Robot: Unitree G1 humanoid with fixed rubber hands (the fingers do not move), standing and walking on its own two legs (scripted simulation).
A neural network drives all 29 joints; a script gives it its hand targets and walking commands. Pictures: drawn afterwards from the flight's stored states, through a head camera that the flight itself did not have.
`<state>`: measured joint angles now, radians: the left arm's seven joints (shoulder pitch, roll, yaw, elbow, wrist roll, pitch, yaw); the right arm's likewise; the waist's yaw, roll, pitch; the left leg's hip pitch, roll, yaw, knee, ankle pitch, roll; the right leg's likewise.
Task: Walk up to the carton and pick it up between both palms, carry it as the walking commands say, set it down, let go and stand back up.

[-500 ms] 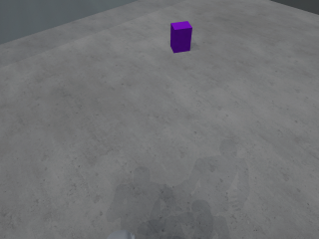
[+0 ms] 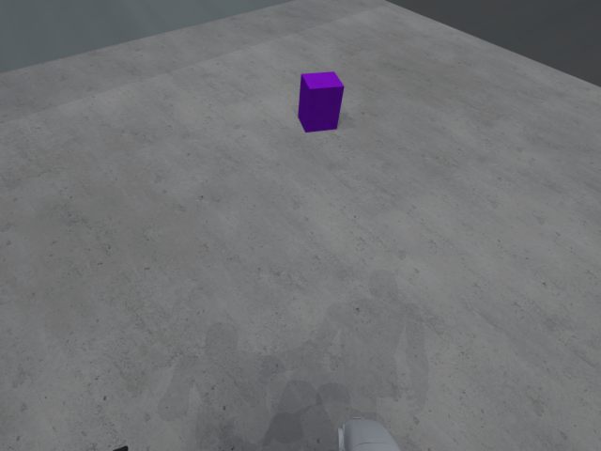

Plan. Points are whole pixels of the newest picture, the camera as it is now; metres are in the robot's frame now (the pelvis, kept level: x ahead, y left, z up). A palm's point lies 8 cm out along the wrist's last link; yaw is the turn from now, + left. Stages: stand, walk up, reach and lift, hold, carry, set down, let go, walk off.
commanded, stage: walk up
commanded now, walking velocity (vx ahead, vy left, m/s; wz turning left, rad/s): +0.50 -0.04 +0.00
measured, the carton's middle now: (319, 102) +1.95 -0.24 -0.64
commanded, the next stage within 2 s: none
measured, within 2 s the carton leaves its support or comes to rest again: neither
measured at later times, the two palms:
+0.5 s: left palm (175, 391) +0.23 +0.18 -0.13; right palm (459, 325) +0.34 -0.32 -0.13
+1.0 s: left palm (171, 233) +0.56 +0.25 -0.15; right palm (413, 258) +0.47 -0.26 -0.12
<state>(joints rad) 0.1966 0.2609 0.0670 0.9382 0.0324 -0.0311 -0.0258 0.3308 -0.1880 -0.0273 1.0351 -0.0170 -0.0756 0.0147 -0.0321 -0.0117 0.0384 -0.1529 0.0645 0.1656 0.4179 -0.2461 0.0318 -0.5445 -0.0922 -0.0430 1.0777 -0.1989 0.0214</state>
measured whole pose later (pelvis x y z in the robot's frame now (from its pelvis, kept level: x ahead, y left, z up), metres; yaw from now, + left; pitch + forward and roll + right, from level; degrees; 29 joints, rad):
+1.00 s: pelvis +0.50 +0.00 +0.00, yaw -1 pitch -1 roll -2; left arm 0.23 0.26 0.07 1.00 0.03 -0.02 -0.03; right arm 0.33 -0.20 -0.04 1.08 -0.02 -0.06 0.00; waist -0.03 -0.05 0.03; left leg -0.21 0.09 0.13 0.44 -0.22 0.01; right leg -0.53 -0.09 -0.05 1.13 -0.20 0.03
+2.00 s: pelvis +0.99 -0.05 -0.01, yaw -2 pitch +1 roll -2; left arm 0.26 0.25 0.07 1.03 0.03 -0.03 -0.02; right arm 0.25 -0.18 -0.04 1.05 -0.02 -0.06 0.00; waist -0.02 -0.04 0.05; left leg -0.27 0.08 0.14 0.48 -0.21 0.01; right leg -0.50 -0.09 -0.06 1.18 -0.27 0.02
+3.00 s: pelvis +1.46 -0.08 +0.00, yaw -2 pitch +1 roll -3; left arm 0.31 0.24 0.06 1.05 0.03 -0.03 -0.01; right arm 0.19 -0.17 -0.03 1.02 -0.03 -0.07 0.01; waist 0.01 -0.03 0.07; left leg -0.30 0.10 0.15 0.49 -0.19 0.03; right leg -0.44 -0.08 -0.06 1.15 -0.35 0.02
